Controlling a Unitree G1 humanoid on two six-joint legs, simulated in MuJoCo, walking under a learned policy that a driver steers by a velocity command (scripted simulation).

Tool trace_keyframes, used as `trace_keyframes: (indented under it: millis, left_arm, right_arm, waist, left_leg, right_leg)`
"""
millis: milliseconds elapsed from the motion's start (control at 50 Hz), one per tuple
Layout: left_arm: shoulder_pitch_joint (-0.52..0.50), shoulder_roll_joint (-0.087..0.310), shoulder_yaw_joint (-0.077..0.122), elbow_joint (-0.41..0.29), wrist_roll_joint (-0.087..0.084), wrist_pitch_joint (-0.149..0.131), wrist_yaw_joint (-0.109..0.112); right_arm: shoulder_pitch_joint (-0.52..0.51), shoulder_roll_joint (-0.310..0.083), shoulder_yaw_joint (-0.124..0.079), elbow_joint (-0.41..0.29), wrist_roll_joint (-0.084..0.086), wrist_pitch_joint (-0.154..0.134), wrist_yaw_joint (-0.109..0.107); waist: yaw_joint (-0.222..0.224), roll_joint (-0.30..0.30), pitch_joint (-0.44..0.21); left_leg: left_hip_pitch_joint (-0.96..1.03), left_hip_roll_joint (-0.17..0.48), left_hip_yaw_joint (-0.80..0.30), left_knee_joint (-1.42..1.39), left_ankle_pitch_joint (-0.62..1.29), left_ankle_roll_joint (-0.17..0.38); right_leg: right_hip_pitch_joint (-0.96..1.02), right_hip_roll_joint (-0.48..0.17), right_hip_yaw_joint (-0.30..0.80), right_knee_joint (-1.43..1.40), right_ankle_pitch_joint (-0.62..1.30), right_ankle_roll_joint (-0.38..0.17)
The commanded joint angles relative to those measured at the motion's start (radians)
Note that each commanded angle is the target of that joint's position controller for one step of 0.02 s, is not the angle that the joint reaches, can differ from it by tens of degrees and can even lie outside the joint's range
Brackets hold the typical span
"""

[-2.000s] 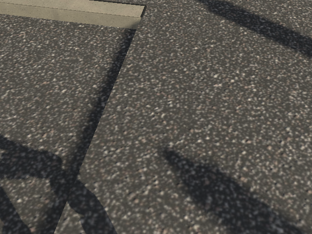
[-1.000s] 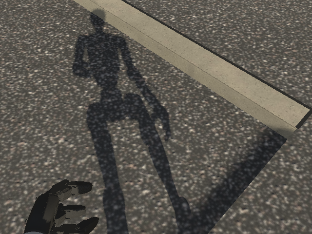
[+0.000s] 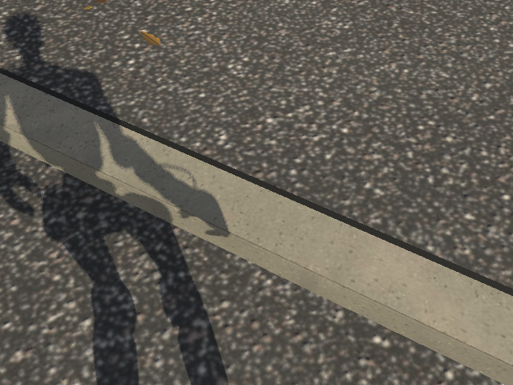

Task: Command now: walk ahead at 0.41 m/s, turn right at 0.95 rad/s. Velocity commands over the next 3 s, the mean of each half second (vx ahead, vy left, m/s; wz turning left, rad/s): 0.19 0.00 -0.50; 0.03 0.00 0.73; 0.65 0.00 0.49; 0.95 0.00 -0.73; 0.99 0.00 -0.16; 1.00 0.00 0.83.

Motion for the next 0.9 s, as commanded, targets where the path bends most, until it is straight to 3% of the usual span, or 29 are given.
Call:
trace_keyframes:
  millis: [20,80,140,180,220,260,280,300,320,340,360,380,400,420,460,540,580,600,620,640,660,680,700,720,760,820,860,900]
  left_arm:
    - [0.101,0.131,0.034,-0.044,-0.016,-0.015,0.017]
    - [0.078,0.156,0.049,-0.048,-0.004,-0.031,0.002]
    - [0.075,0.131,0.055,-0.053,-0.014,-0.009,0.007]
    - [0.102,0.118,0.058,-0.053,-0.015,0.007,0.011]
    - [0.117,0.105,0.057,-0.057,-0.004,0.015,0.017]
    - [0.098,0.099,0.054,-0.068,0.001,0.008,0.022]
    - [0.104,0.08,0.047,-0.071,-0.008,-0.003,0.022]
    - [0.169,0.021,0.03,-0.09,-0.015,-0.012,0.024]
    - [0.325,0.011,0.029,-0.091,-0.011,-0.002,0.029]
    - [0.338,0.055,0.026,-0.02,0.027,0.014,0.032]
    - [0.255,0.047,0.02,-0.006,0.027,0.028,0.025]
    - [0.2,0.038,0.016,-0.014,0.024,0.041,0.021]
    - [0.16,0.039,0.011,-0.038,0.024,0.052,0.014]
    - [0.163,0.038,0.006,-0.034,0.022,0.06,0.013]
    - [0.135,0.031,-0.003,-0.041,0.01,0.066,0.02]
    - [0.107,0.024,-0.014,-0.048,-0.002,0.055,0.035]
    - [0.157,0.029,-0.014,-0.033,-0.006,0.041,0.045]
    - [0.213,0.034,-0.012,-0.019,0.0,0.033,0.054]
    - [0.269,0.076,-0.001,-0.008,0.012,0.023,0.067]
    - [0.26,0.191,0.03,-0.025,0.025,0.019,0.078]
    - [0.011,0.179,0.029,-0.072,0.028,0.024,0.087]
    - [-0.064,0.073,-0.002,-0.108,0.023,0.019,0.087]
    - [-0.1,0.018,-0.019,-0.116,0.022,0.01,0.085]
    - [-0.114,0.006,-0.024,-0.118,0.02,0.001,0.083]
    - [-0.067,0.016,-0.022,-0.117,0.021,-0.006,0.075]
    - [0.081,0.054,-0.003,-0.081,0.016,0.0,0.063]
    - [0.109,0.088,0.012,-0.073,0.018,0.002,0.051]
    - [0.104,0.111,0.023,-0.071,0.015,-0.001,0.036]
  right_arm:
    - [0.1,-0.185,-0.036,-0.083,-0.026,0.041,-0.007]
    - [0.049,-0.142,-0.025,-0.124,-0.009,0.058,-0.003]
    - [-0.039,-0.124,-0.015,-0.161,0.008,0.055,-0.004]
    - [-0.104,-0.121,-0.01,-0.182,0.013,0.054,-0.006]
    - [-0.089,-0.137,-0.011,-0.175,0.013,0.045,-0.011]
    - [0.012,-0.172,-0.025,-0.137,0.008,0.024,-0.019]
    - [0.094,-0.192,-0.031,-0.108,0.001,0.007,-0.025]
    - [0.138,-0.237,-0.034,-0.117,0.003,-0.001,-0.032]
    - [0.09,-0.271,-0.052,-0.118,0.011,0.019,-0.029]
    - [0.032,-0.177,-0.034,-0.143,0.026,0.031,-0.017]
    - [-0.009,-0.099,-0.011,-0.137,0.026,0.035,-0.012]
    - [-0.049,-0.078,-0.001,-0.128,0.014,0.047,-0.007]
    - [-0.063,-0.119,-0.013,-0.116,0.014,0.055,-0.004]
    - [-0.052,-0.172,-0.036,-0.101,0.01,0.068,0.004]
    - [0.008,-0.214,-0.065,-0.082,0.012,0.087,0.015]
    - [0.011,-0.219,-0.098,-0.085,0.018,0.109,0.031]
    - [-0.021,-0.213,-0.111,-0.093,0.02,0.119,0.036]
    - [-0.054,-0.208,-0.116,-0.102,0.026,0.122,0.037]
    - [-0.073,-0.192,-0.116,-0.116,0.033,0.12,0.037]
    - [-0.098,-0.133,-0.106,-0.159,0.055,0.117,0.038]
    - [-0.045,-0.164,-0.118,-0.13,0.026,0.111,0.031]
    - [0.007,-0.223,-0.137,-0.094,0.01,0.113,0.03]
    - [0.055,-0.209,-0.138,-0.078,0.007,0.121,0.037]
    - [0.093,-0.194,-0.136,-0.071,0.001,0.132,0.042]
    - [0.077,-0.155,-0.117,-0.082,0.01,0.148,0.06]
    - [-0.06,-0.132,-0.097,-0.149,0.021,0.151,0.087]
    - [-0.092,-0.121,-0.087,-0.177,0.025,0.153,0.097]
    - [-0.096,-0.13,-0.088,-0.191,0.029,0.156,0.091]
  waist:
    - [-0.02,0.119,-0.108]
    - [-0.031,0.081,-0.177]
    - [0.008,0.012,-0.234]
    - [0.048,-0.013,-0.222]
    - [0.06,-0.041,-0.209]
    - [0.012,-0.052,-0.206]
    - [-0.024,-0.012,-0.223]
    - [-0.012,0.158,-0.308]
    - [0.087,0.381,-0.451]
    - [0.082,0.167,-0.408]
    - [0.069,0.078,-0.318]
    - [0.079,0.059,-0.268]
    - [0.087,0.117,-0.213]
    - [0.083,0.16,-0.186]
    - [0.058,0.164,-0.188]
    - [0.055,0.182,-0.173]
    - [0.077,0.212,-0.173]
    - [0.108,0.224,-0.17]
    - [0.127,0.204,-0.174]
    - [0.126,-0.058,-0.184]
    - [0.052,-0.191,-0.068]
    - [-0.002,-0.056,-0.084]
    - [-0.045,-0.017,-0.099]
    - [-0.068,-0.021,-0.114]
    - [-0.029,-0.078,-0.11]
    - [0.074,-0.113,-0.113]
    - [0.093,-0.14,-0.128]
    - [0.088,-0.163,-0.142]
  left_leg:
    - [-0.195,0.053,-0.017,-0.201,0.0,-0.031]
    - [-0.084,0.011,0.029,-0.447,0.127,-0.035]
    - [-0.013,-0.041,0.039,-0.658,0.331,-0.008]
    - [0.012,-0.074,0.037,-0.766,0.383,0.001]
    - [0.046,-0.084,0.016,-0.87,0.385,0.014]
    - [0.159,-0.077,-0.013,-1.004,0.437,0.053]
    - [0.264,-0.02,-0.036,-1.079,0.629,0.084]
    - [0.411,0.231,-0.268,-1.039,1.149,0.169]
    - [0.467,0.432,-0.621,-1.101,1.344,0.374]
    - [0.386,0.381,-0.638,-1.115,1.1,0.387]
    - [0.273,0.282,-0.492,-1.136,0.844,0.336]
    - [0.209,0.201,-0.406,-1.167,0.607,0.275]
    - [0.172,0.138,-0.356,-1.201,0.486,0.236]
    - [0.145,0.075,-0.319,-1.216,0.446,0.208]
    - [0.171,0.054,-0.357,-1.238,0.366,0.201]
    - [0.144,0.049,-0.452,-1.316,0.109,0.188]
    - [0.081,0.013,-0.448,-1.349,0.054,0.14]
    - [0.021,-0.027,-0.416,-1.354,0.038,0.089]
    - [-0.088,-0.092,-0.347,-1.321,0.013,0.011]
    - [-0.224,-0.217,-0.181,-1.046,-0.068,-0.053]
    - [-0.27,-0.192,-0.047,-0.7,-0.072,-0.019]
    - [-0.164,-0.117,-0.044,-0.501,-0.041,-0.011]
    - [-0.106,-0.114,-0.035,-0.397,0.002,0.005]
    - [-0.109,-0.103,-0.029,-0.311,0.047,0.013]
    - [-0.183,-0.077,0.024,-0.319,0.069,0.004]
    - [-0.235,-0.044,0.065,-0.52,0.062,-0.01]
    - [-0.15,-0.041,0.095,-0.649,0.033,0.003]
    - [-0.04,-0.065,0.148,-0.749,0.025,0.024]
  right_leg:
    - [0.228,-0.325,0.417,-0.323,0.891,-0.173]
    - [0.153,-0.207,0.322,-0.281,1.036,-0.111]
    - [0.162,-0.129,0.291,-0.217,0.935,-0.015]
    - [0.17,-0.113,0.33,-0.182,0.814,0.03]
    - [0.205,-0.136,0.385,-0.132,0.721,0.053]
    - [0.222,-0.149,0.432,-0.016,0.638,0.089]
    - [0.214,-0.114,0.383,0.112,0.557,0.12]
    - [0.132,-0.02,0.26,0.409,-0.003,0.149]
    - [0.022,0.087,0.171,0.557,-0.452,0.181]
    - [0.021,0.012,0.259,0.612,-0.393,0.172]
    - [0.056,-0.012,0.271,0.567,-0.333,0.178]
    - [0.072,-0.041,0.24,0.471,-0.318,0.186]
    - [0.071,-0.077,0.173,0.368,-0.306,0.191]
    - [0.096,-0.064,0.109,0.303,-0.302,0.195]
    - [0.109,-0.042,0.089,0.199,-0.321,0.192]
    - [0.171,-0.038,0.115,0.013,-0.255,0.153]
    - [0.286,-0.022,0.103,-0.137,-0.197,0.125]
    - [0.388,-0.022,0.09,-0.271,-0.133,0.106]
    - [0.528,-0.087,0.128,-0.405,-0.129,0.076]
    - [0.555,-0.351,0.425,-0.532,-0.331,-0.023]
    - [0.307,-0.582,0.563,-0.554,-0.203,-0.098]
    - [0.202,-0.559,0.444,-0.519,-0.008,-0.106]
    - [0.16,-0.488,0.329,-0.468,0.147,-0.068]
    - [0.19,-0.433,0.233,-0.423,0.27,-0.036]
    - [0.284,-0.386,0.112,-0.37,0.463,-0.019]
    - [0.46,-0.408,0.074,-0.308,0.596,-0.02]
    - [0.465,-0.429,0.038,-0.272,0.624,-0.006]
    - [0.426,-0.439,-0.006,-0.227,0.655,0.021]
Next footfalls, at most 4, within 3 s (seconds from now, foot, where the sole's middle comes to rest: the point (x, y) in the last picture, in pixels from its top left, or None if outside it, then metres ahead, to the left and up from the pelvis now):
0.28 left None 0.38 0.11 -0.74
0.62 right None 0.23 -0.02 -0.74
1.00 left None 0.25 0.22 -0.74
1.42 right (212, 329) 0.55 0.11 -0.74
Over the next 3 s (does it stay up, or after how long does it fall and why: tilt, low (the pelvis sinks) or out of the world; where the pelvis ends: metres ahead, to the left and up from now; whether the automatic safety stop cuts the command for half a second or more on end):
stays up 1.72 0.25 0.13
